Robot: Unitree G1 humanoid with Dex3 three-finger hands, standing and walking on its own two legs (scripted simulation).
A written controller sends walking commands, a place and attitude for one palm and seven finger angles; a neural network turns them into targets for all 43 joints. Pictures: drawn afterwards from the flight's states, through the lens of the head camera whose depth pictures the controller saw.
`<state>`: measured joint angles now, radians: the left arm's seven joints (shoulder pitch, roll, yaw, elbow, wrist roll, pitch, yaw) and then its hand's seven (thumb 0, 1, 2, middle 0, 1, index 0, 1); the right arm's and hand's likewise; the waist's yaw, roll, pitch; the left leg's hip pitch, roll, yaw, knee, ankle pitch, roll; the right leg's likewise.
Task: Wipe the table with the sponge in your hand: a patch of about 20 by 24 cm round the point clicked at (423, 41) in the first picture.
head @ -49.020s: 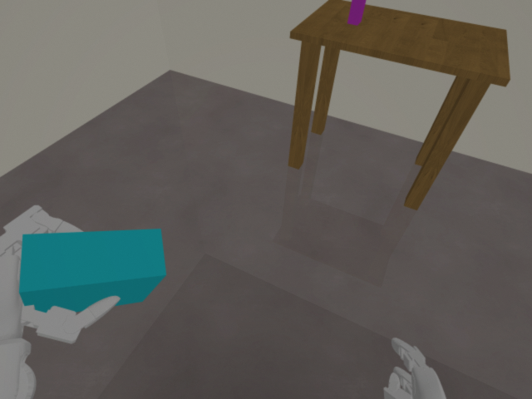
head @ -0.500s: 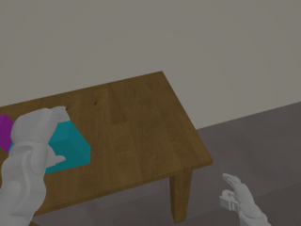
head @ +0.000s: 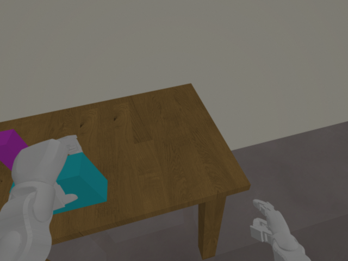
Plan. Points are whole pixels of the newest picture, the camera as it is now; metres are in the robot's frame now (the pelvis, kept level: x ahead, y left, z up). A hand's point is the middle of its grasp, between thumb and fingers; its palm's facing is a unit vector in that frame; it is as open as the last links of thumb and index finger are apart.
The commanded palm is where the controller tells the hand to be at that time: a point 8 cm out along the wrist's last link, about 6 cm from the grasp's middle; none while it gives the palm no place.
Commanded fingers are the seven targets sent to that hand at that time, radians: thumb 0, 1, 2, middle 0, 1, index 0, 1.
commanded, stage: bring the sponge back beside the body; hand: left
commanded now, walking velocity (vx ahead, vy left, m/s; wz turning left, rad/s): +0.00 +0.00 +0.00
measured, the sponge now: (70, 189) +0.21 +0.28 +0.08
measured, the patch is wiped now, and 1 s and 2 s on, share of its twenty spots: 1.00 1.00 1.00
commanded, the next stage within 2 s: step back with the hand held close in 0.66 s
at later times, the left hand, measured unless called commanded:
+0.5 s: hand (58, 185) +0.19 +0.27 +0.13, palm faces +0.11 -0.13 -0.99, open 9.7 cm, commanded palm +0.15 +0.27 +0.20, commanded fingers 0.00 0.10 1.30 -1.20 -1.60 -1.20 -1.60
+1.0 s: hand (83, 176) +0.21 +0.23 +0.14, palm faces +0.29 -0.86 -0.42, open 9.7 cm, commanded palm +0.15 +0.27 +0.19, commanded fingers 0.00 0.10 1.30 -1.20 -1.60 -1.20 -1.60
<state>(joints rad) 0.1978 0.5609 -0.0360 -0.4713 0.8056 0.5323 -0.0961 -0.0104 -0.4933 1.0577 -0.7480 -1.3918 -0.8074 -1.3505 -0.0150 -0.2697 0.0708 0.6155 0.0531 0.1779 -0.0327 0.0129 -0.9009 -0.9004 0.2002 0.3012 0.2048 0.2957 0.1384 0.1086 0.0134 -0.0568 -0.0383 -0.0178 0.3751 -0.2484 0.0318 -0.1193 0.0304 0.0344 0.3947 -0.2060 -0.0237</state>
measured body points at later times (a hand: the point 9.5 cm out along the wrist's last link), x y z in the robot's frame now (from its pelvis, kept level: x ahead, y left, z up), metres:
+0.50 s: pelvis +0.00 -0.01 +0.00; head -0.02 -0.05 +0.45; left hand +0.18 +0.27 +0.19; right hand +0.26 -0.20 -0.08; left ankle -0.02 +0.10 -0.74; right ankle +0.01 -0.11 -0.74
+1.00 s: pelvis +0.00 -0.01 -0.01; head +0.01 -0.01 +0.44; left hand +0.19 +0.27 +0.16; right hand +0.20 -0.23 -0.08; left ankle -0.02 +0.10 -0.74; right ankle +0.01 -0.11 -0.74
